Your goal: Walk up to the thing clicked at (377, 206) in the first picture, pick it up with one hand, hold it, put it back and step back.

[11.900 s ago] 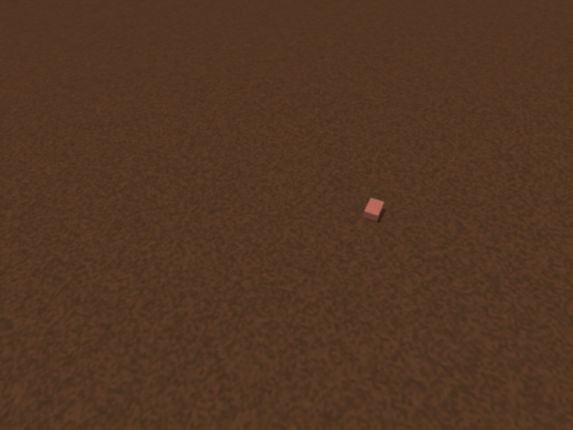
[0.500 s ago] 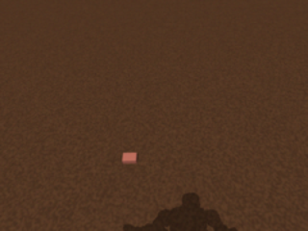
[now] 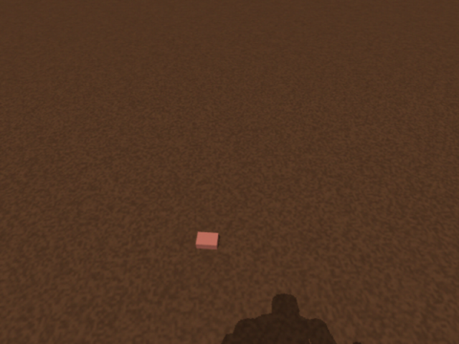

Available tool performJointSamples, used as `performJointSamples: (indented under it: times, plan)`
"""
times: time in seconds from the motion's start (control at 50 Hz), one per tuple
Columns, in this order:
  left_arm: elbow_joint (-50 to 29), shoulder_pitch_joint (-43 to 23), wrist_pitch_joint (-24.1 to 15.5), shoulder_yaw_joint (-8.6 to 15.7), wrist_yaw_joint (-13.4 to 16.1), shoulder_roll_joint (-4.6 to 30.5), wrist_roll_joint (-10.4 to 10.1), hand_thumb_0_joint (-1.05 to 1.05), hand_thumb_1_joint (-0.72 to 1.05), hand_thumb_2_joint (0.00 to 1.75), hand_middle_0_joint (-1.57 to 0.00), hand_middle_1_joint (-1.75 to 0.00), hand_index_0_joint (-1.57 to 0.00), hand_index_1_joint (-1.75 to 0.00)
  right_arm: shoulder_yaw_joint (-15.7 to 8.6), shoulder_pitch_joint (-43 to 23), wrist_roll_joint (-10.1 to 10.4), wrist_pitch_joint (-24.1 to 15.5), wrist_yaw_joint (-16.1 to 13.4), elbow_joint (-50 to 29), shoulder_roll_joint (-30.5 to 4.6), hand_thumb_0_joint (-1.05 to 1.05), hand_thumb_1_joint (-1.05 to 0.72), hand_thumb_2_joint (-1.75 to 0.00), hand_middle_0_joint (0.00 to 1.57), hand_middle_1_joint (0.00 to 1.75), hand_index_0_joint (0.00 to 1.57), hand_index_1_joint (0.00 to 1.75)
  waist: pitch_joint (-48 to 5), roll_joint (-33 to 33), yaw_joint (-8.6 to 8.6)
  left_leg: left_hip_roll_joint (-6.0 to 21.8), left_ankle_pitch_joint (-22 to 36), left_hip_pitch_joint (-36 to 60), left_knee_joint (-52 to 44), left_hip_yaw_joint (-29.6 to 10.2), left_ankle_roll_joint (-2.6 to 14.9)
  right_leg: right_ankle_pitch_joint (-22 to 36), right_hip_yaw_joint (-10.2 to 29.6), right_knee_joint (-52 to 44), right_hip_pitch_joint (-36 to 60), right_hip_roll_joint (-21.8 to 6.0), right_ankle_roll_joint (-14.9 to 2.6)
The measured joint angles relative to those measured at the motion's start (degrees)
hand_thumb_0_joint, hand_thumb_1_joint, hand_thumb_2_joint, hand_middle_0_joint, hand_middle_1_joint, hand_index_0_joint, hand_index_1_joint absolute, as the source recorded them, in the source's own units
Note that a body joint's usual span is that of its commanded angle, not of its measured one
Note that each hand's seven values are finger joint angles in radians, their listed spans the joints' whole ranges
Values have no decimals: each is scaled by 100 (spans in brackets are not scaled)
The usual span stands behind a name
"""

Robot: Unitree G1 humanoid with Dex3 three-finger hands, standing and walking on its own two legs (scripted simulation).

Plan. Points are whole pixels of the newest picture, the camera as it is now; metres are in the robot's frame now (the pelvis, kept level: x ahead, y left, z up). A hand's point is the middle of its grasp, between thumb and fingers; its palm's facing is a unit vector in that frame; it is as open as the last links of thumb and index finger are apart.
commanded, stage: walk up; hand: left
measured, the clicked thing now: (207, 240) +0.74 +0.19 -0.75
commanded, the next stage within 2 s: none
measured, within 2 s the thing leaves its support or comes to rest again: neither
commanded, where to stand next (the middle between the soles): +0.35 -0.04 m, yaw -3 degrees
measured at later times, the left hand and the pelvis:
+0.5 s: hand (129, 296) +0.26 +0.26 -0.14, palm faces -0.09 -0.92 -0.38, open 7.4 cm; pelvis +0.16 -0.01 -0.01, yaw -2 degrees
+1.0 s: hand (154, 271) +0.33 +0.23 -0.18, palm faces -0.03 -0.94 -0.35, open 7.4 cm; pelvis +0.24 -0.03 -0.02, yaw -2 degrees
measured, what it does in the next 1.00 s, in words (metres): walks ahead: right foot, then left foot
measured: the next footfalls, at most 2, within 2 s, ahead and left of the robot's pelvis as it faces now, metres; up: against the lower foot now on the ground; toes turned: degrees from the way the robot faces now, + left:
right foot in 0.48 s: +0.27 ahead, -0.16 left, +0.00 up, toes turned -2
left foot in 0.82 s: +0.35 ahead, +0.10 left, +0.00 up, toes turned +1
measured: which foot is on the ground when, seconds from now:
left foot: down 0.00-0.52, up 0.54-0.80, down 0.82-1.00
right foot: down 0.00-0.02, up 0.04-0.46, down 0.48-1.00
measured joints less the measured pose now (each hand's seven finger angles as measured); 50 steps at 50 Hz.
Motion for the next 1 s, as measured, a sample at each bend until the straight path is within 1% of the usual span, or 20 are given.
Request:
performJointSamples:
  times: [0.02, 0.04, 0.08, 0.12, 0.16, 0.3, 0.38, 0.44, 0.48, 0.52, 0.58, 0.62, 0.68, 0.76, 0.82, 0.86, 0.92, 0.96, 0.98, 1.0]
  plan:
    - [-38, 63, 36, 5, -8, 64, -2, 1, 90, 89, -20, -30, -21, -30, -35, 43, -13, -52, -6, -51, -11, 1, -91, -90, 20, 30, 20, 30, 26, -46, -18, -20, 309, 109, -265, 42, -9, -230, -3, 333, -79, -64, 11]
    - [-75, 117, 71, 12, -3, 130, -14, 1, 90, 89, -20, -30, -21, -30, -72, 60, -32, -108, -32, -100, 5, 1, -91, -90, 20, 30, 20, 30, 83, -168, -12, -111, 726, 163, -281, 138, 4, -503, 58, 860, -248, -193, -97]
    - [-73, 165, 157, 10, 37, 176, -56, 1, 91, 89, -20, -30, -21, -29, -88, 109, -43, -199, -82, -218, 63, 1, -91, -90, 20, 30, 20, 30, 138, -291, -73, -211, 581, 156, -19, 237, 73, -1021, 509, 2302, -825, -51, -255]
    - [-77, 175, 198, -38, 46, 224, -113, 1, 91, 90, -20, -30, -21, -29, -22, 199, 11, -221, -103, -309, 157, 0, -91, -90, 20, 30, 20, 30, 147, -381, -136, -259, 468, 317, -118, 276, 153, -966, 737, 3318, -1374, 150, -337]
    - [-124, 187, 158, -67, 28, 259, -153, 1, 91, 90, -20, -30, -20, -29, 56, 297, 37, -231, -124, -389, 242, 0, -90, -90, 21, 30, 21, 30, 162, -454, -155, -280, 482, 555, -368, 325, 167, -643, 743, 3651, -1805, 181, -324]
    - [-329, 187, 150, -76, -138, 226, -101, 1, 91, 90, -20, -30, -20, -29, 167, 632, 90, -316, -140, -645, 318, 1, -90, -90, 21, 30, 21, 30, 160, -429, -223, -306, 459, 1302, -1087, 429, 170, 202, 543, 2739, -2511, -113, -54]
    - [-462, 72, 164, -61, -225, 147, -70, 1, 91, 90, -20, -30, -20, -29, 172, 778, 110, -319, -139, -761, 229, 1, -90, -90, 21, 30, 21, 30, 159, -302, -260, -285, 225, 1576, -1131, 453, 101, 566, 359, 1878, -2459, -285, -100]
    - [-564, -57, 120, -44, -245, 96, -79, 1, 91, 90, -20, -30, -21, -29, 177, 859, 112, -287, -152, -840, 151, 1, -90, -90, 21, 30, 21, 30, 138, -212, -288, -244, -105, 1664, -904, 459, -8, 599, 249, 1401, -2241, -275, -174]
    - [-657, -126, 52, -32, -229, 77, -81, 1, 91, 90, -20, -30, -21, -29, 184, 927, 118, -251, -174, -899, 105, 1, -90, -90, 21, 30, 21, 30, 101, -133, -311, -172, -436, 1644, -561, 417, -98, 574, 139, 1088, -1941, -176, -242]
    - [-772, -253, -63, -4, -156, 1, -68, 1, 91, 90, -20, -30, -21, -29, 193, 909, 149, -199, -235, -909, 58, 1, -90, -90, 21, 30, 21, 30, 181, 81, -309, 49, -715, 1358, 363, 277, -7, 782, -2, 1163, -1812, -1, -130]
    - [-999, -337, -153, -58, -84, -105, -168, 1, 91, 89, -20, -30, -21, -29, 258, 737, 190, -114, -309, -874, 73, 1, -90, -90, 21, 30, 21, 30, 283, 85, -199, -170, -966, 512, 2286, -54, 127, 456, -23, 1363, -1691, -2, -142]
    - [-1091, -306, -144, -130, -38, -190, -215, 1, 91, 89, -20, -30, -21, -29, 270, 639, 226, -129, -314, -897, 40, 1, -90, -90, 21, 30, 21, 30, 290, 116, -154, -226, -895, 51, 2782, -103, 137, 424, -32, 1205, -1520, 2, -184]
    - [-1156, -211, -105, -223, 19, -237, -190, 1, 91, 89, -20, -30, -21, -29, 258, 526, 213, -163, -291, -970, 15, 1, -91, -90, 21, 30, 21, 30, 257, 142, -127, -120, -648, -377, 2420, -41, 60, 411, -57, 994, -1355, 47, -197]
    - [-1161, -179, -56, -304, 106, -183, -154, 1, 90, 89, -20, -30, -21, -30, 263, 355, 186, -137, -324, -930, 65, 1, -91, -90, 21, 30, 21, 30, 312, 60, -59, -35, -202, -425, 1107, 78, -35, 216, -73, 1126, -1334, 102, -153]
    - [-1092, -217, 65, -358, 156, -127, -236, 1, 90, 89, -20, -30, -21, -30, 263, 286, 154, -159, -378, -858, 84, 0, -91, -90, 21, 30, 21, 30, 344, -33, -66, -127, 694, -137, 154, 131, 18, -182, -100, 1679, -1467, 61, -64]
    - [-976, -340, 191, -356, 201, -91, -309, 1, 90, 89, -20, -30, -21, -30, 280, 163, 129, -128, -407, -768, 162, 0, -91, -90, 20, 30, 20, 30, 397, -194, -55, -204, 499, -179, 333, 169, -3, -477, 25, 2021, -1577, 21, -101]
    - [-788, -474, 315, -342, 242, -45, -332, 1, 91, 89, -20, -30, -21, -29, 382, -50, 141, -82, -402, -730, 250, 1, -90, -90, 21, 30, 21, 30, 433, -268, -83, -159, 354, -245, 478, 125, 3, -1204, 229, 2508, -1665, 190, -207]
    - [-671, -523, 307, -328, 248, -32, -336, 1, 91, 89, -20, -30, -21, -29, 431, -193, 145, -62, -420, -718, 276, 1, -90, -90, 21, 30, 21, 30, 418, -270, -59, -109, 337, -289, 506, 115, -31, -1074, 225, 2339, -1574, 184, -252]
    - [-619, -528, 274, -322, 247, -31, -327, 1, 91, 89, -20, -30, -21, -29, 449, -267, 157, -44, -421, -709, 272, 1, -90, -90, 21, 30, 21, 30, 403, -259, -31, -83, 314, -325, 552, 121, -58, -747, 217, 1982, -1445, 159, -259]
    - [-546, -541, 231, -315, 252, -51, -305, 1, 91, 89, -20, -30, -21, -29, 458, -369, 174, -16, -419, -685, 256, 1, -90, -90, 21, 30, 21, 30, 421, -197, -6, -25, 282, -343, 616, 107, -89, -408, 193, 1780, -1367, 182, -147]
